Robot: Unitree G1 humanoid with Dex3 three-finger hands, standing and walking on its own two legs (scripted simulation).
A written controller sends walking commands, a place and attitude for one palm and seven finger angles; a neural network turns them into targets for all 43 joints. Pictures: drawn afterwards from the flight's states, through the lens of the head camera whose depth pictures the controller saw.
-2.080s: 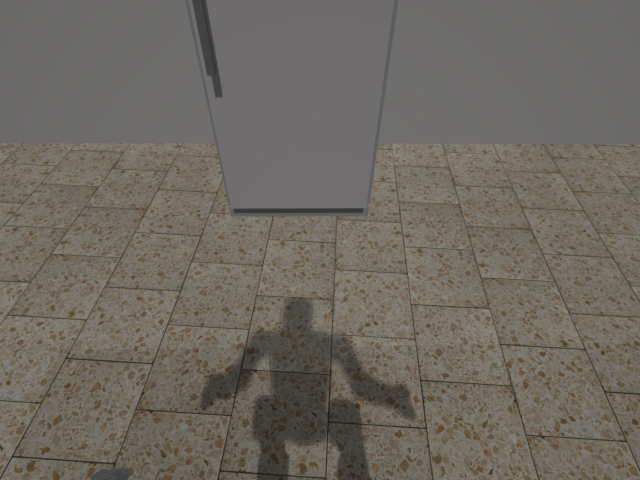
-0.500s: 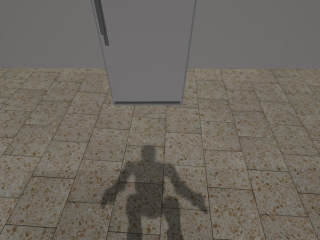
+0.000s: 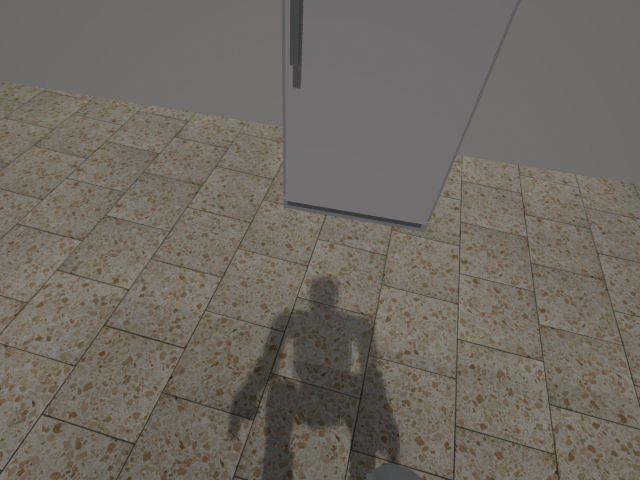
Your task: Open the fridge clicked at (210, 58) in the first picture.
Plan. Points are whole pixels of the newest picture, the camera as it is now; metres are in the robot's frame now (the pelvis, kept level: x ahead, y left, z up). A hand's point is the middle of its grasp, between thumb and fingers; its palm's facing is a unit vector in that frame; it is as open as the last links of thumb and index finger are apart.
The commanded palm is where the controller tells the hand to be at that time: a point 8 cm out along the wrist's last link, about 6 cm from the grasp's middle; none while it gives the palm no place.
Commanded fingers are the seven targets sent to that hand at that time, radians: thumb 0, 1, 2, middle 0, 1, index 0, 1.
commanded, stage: walk to a spot facing it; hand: left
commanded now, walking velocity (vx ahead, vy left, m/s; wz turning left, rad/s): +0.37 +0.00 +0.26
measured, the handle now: out of the picture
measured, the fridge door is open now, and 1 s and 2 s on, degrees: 0 0 0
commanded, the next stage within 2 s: turn to face it in 0.70 s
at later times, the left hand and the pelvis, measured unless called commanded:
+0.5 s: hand (224, 437) +0.21 +0.14 -0.17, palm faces +0.24 -0.94 -0.23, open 7.2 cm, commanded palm none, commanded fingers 0.00 0.90 0.90 -0.20 -0.30 -0.20 -0.30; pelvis +0.22 -0.05 +0.00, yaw +13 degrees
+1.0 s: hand (181, 339) +0.37 +0.25 -0.18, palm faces +0.44 -0.88 -0.19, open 7.4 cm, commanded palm none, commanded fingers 0.00 0.90 0.90 -0.20 -0.30 -0.20 -0.30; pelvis +0.39 +0.06 +0.00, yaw +23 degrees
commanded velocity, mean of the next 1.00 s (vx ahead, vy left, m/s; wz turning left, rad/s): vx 0.24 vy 0.00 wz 0.23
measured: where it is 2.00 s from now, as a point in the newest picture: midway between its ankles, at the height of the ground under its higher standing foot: (291, 395)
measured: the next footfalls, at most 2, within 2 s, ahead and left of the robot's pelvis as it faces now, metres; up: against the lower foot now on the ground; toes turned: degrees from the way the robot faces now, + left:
right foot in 0.24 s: +0.25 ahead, -0.15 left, +0.00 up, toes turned -3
left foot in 0.72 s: +0.42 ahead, +0.13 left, +0.00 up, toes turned +28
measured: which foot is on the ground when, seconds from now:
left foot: down 0.00-0.24, up 0.26-0.70, down 0.72-1.00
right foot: up 0.00-0.22, down 0.24-0.72, up 0.74-1.00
